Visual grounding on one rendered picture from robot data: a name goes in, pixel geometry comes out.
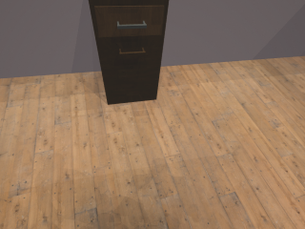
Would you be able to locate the cabinet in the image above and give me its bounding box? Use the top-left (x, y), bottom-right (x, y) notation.
top-left (89, 0), bottom-right (169, 105)

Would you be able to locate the drawer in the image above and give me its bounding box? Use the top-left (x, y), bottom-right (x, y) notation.
top-left (94, 5), bottom-right (164, 37)

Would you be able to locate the handle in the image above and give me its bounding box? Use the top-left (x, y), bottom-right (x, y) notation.
top-left (117, 20), bottom-right (147, 30)
top-left (119, 51), bottom-right (146, 56)

